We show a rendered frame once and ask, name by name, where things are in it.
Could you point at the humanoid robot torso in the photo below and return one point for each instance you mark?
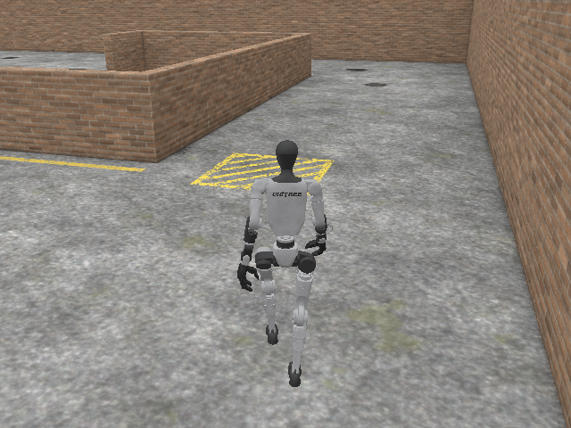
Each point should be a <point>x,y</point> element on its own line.
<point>286,206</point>

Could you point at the robot right forearm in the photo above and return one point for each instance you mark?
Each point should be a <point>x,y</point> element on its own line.
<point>321,232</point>

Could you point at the left robot foot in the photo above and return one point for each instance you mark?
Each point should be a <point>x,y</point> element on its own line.
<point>272,337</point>

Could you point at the robot left hand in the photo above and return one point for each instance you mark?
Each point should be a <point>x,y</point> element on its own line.
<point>241,275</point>

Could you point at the robot left forearm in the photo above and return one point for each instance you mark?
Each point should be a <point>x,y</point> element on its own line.
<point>248,245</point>

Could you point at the robot right upper arm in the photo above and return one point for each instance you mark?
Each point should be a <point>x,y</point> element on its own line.
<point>317,202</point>

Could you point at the robot left upper arm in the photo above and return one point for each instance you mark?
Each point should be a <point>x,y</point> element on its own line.
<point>258,188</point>

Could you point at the robot right hand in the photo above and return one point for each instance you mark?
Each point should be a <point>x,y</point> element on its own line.
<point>314,243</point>

